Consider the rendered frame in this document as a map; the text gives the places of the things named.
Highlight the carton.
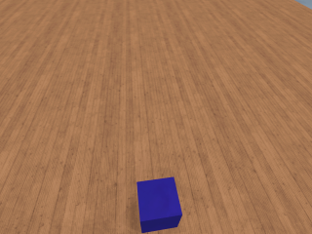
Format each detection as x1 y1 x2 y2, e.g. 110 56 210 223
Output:
136 176 182 233

